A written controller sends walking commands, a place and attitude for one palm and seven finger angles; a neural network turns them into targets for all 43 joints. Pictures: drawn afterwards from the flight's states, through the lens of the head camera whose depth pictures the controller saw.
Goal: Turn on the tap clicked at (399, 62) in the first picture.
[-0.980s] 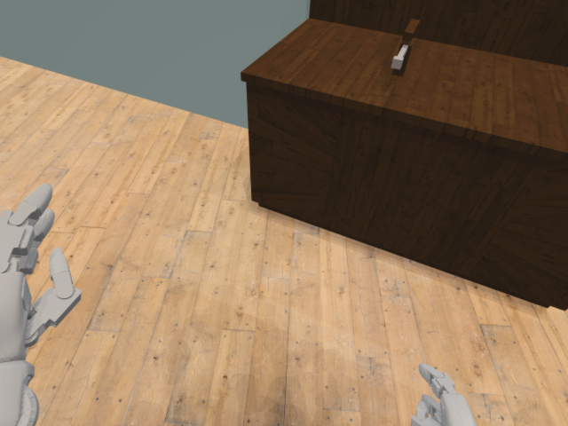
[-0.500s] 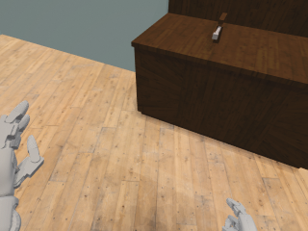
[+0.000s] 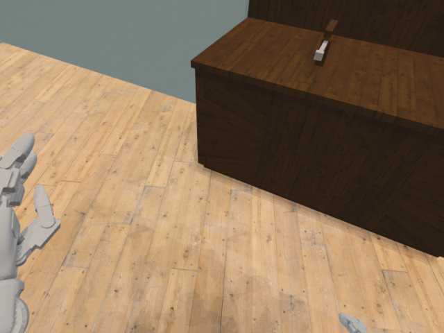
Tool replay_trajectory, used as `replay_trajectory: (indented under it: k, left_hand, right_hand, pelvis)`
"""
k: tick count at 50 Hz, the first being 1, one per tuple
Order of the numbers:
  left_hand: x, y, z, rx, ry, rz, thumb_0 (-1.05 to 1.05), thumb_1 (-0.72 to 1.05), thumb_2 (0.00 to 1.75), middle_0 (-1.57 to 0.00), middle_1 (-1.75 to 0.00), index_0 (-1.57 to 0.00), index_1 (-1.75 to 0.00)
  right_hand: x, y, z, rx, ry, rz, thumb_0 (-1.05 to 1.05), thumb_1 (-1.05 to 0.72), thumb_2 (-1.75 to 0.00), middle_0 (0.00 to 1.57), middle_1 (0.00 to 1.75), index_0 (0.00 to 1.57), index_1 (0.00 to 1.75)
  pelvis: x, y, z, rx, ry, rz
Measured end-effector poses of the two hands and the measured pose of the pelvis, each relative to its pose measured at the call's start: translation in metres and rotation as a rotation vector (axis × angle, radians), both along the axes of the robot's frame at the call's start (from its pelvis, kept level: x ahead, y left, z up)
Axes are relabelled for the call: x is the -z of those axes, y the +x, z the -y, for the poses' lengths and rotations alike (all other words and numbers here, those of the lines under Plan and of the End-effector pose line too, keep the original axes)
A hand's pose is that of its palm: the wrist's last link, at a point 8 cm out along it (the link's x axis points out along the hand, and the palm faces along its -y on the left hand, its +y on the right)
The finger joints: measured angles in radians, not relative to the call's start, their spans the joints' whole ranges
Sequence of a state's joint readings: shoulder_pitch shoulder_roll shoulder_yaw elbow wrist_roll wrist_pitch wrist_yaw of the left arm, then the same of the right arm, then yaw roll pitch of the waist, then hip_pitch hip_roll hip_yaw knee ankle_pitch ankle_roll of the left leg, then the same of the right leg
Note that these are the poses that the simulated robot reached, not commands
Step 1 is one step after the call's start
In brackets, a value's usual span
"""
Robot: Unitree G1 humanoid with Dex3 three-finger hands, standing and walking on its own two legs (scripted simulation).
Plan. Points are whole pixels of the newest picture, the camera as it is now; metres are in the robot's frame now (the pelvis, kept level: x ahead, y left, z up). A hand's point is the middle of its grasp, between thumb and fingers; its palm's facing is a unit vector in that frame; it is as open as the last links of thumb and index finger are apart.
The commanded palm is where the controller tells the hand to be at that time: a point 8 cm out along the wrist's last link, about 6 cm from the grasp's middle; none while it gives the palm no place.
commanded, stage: walk to a spot facing it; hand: left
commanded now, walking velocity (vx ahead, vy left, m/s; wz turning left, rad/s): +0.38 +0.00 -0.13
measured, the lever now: (318, 55) +1.03 -0.31 +0.06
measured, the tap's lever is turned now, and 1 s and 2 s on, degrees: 0 0 0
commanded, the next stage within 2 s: turn to face it in 0.52 s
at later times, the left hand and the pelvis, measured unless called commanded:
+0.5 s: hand (146, 137) +0.39 +0.16 +0.17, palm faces +0.32 -0.83 -0.47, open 7.4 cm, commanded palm +0.32 +0.22 +0.19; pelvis +0.14 -0.05 -0.01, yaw -3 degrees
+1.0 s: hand (173, 94) +0.50 +0.13 +0.19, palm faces +0.28 -0.85 -0.45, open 7.5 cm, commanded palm +0.46 +0.18 +0.19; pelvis +0.26 -0.07 -0.01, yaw -9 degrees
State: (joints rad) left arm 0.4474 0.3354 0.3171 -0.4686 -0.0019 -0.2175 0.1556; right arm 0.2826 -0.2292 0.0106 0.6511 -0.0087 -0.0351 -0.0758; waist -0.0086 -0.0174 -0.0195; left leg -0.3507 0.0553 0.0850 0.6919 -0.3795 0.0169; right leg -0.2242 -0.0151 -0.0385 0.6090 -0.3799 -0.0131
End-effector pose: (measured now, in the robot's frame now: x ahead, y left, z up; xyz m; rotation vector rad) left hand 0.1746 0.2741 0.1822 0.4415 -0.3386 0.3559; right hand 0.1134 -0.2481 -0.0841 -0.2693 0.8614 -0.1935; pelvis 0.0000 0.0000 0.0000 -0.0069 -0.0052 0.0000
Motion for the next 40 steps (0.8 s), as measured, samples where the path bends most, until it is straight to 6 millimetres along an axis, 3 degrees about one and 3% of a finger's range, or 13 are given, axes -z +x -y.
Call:
replay_trajectory:
  k: [6, 10, 14, 18, 22, 27, 33, 37, 40]
  left_hand:
    - [0.0, 0.041, -0.011, -0.003, 0.024, -0.019, 0.01, 0.89, 0.9, -0.21, -0.3, -0.2, -0.3]
    - [-0.009, 0.073, 0.005, 0.039, 0.022, -0.035, 0.02, 0.89, 0.9, -0.21, -0.3, -0.2, -0.3]
    - [-0.017, 0.103, 0.027, 0.081, 0.058, -0.05, 0.02, 0.89, 0.9, -0.21, -0.3, -0.2, -0.3]
    - [-0.017, 0.137, 0.046, 0.082, 0.123, -0.063, 0.01, 0.89, 0.9, -0.21, -0.3, -0.2, -0.3]
    - [-0.008, 0.164, 0.065, 0.072, 0.141, -0.028, 0.01, 0.89, 0.9, -0.21, -0.3, -0.21, -0.3]
    - [-0.011, 0.182, 0.076, 0.085, 0.123, -0.053, 0.01, 0.89, 0.9, -0.21, -0.3, -0.21, -0.3]
    - [-0.025, 0.197, 0.064, 0.048, 0.134, -0.023, 0.01, 0.88, 0.9, -0.22, -0.3, -0.21, -0.3]
    - [-0.022, 0.216, 0.045, 0.001, 0.1, 0.048, 0.01, 0.88, 0.9, -0.22, -0.3, -0.21, -0.3]
    - [-0.013, 0.241, 0.037, -0.017, 0.052, 0.081, 0.01, 0.89, 0.9, -0.21, -0.3, -0.21, -0.3]
  right_hand:
    - [-0.008, 0.044, -0.013, 0.046, 0.033, 0.084, 0.02, -0.9, -0.9, 0.2, 0.3, 0.21, 0.3]
    - [-0.015, 0.069, -0.025, 0.036, 0.091, 0.106, 0.02, -0.9, -0.9, 0.2, 0.3, 0.21, 0.3]
    - [-0.015, 0.092, -0.024, 0.034, 0.127, 0.112, 0.01, -0.9, -0.9, 0.21, 0.3, 0.21, 0.3]
    - [0.001, 0.118, -0.005, 0.043, 0.146, 0.101, 0.01, -0.9, -0.9, 0.21, 0.3, 0.21, 0.3]
    - [0.028, 0.148, 0.028, 0.026, 0.123, 0.053, 0.01, -0.9, -0.9, 0.21, 0.3, 0.21, 0.3]
    - [0.017, 0.175, 0.062, 0.052, 0.063, 0.006, 0.02, -0.9, -0.9, 0.21, 0.3, 0.21, 0.3]
    - [-0.01, 0.209, 0.074, 0.041, -0.022, 0.005, 0.02, -0.91, -0.9, 0.2, 0.29, 0.2, 0.3]
    - [-0.013, 0.243, 0.066, 0.03, -0.063, 0.06, 0.02, -0.91, -0.9, 0.2, 0.29, 0.2, 0.3]
    - [-0.013, 0.269, 0.049, 0.029, -0.027, 0.104, 0.02, -0.91, -0.9, 0.2, 0.29, 0.2, 0.3]
  pelvis:
    - [0.0, 0.03, -0.005, 0.051, 0.011, 0.012]
    - [-0.011, 0.053, 0.001, 0.071, -0.006, 0.002]
    - [-0.015, 0.079, 0.014, 0.089, -0.016, -0.004]
    - [-0.005, 0.11, 0.034, 0.085, -0.021, 0.004]
    - [0.015, 0.13, 0.051, 0.066, -0.008, 0.015]
    - [0.006, 0.154, 0.056, 0.05, -0.004, 0.01]
    - [-0.005, 0.194, 0.058, 0.015, 0.02, 0.004]
    - [0.004, 0.223, 0.046, 0.034, 0.001, 0.018]
    - [0.006, 0.235, 0.045, 0.051, 0.016, 0.029]
